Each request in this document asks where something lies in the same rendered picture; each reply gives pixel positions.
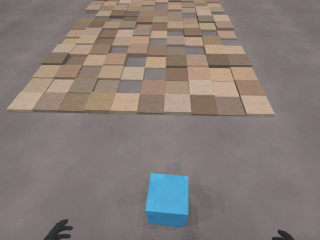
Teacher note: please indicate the carton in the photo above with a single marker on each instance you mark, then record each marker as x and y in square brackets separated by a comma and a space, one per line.
[167, 200]

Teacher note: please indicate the robot left hand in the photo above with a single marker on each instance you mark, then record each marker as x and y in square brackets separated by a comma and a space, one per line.
[59, 227]

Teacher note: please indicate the robot right hand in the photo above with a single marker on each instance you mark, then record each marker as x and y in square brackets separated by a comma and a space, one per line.
[284, 234]

